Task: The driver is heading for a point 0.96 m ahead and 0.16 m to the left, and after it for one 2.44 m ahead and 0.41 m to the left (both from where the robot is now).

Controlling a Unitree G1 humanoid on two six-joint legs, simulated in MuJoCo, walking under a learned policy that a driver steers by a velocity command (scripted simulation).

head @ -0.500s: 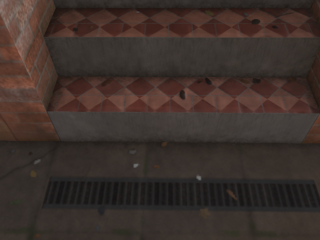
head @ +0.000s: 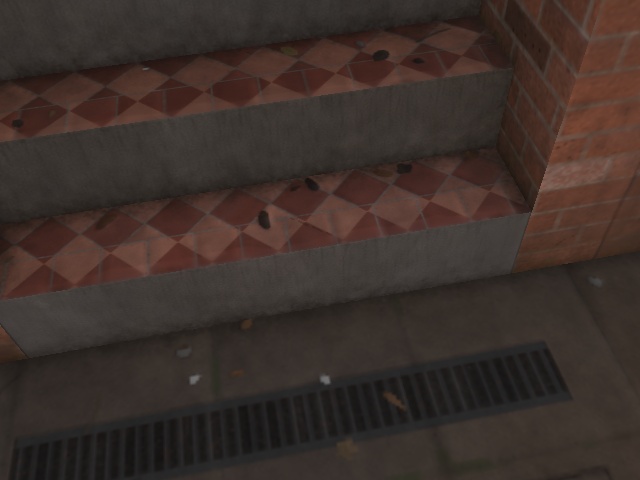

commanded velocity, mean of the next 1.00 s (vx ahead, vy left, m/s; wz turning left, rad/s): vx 0.41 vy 0.00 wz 0.17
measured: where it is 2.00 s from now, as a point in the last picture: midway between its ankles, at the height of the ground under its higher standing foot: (305, 399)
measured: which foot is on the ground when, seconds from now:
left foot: up 0.00-0.08, down 0.10-0.54, up 0.56-1.00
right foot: down 0.00-0.12, up 0.14-0.50, down 0.52-1.00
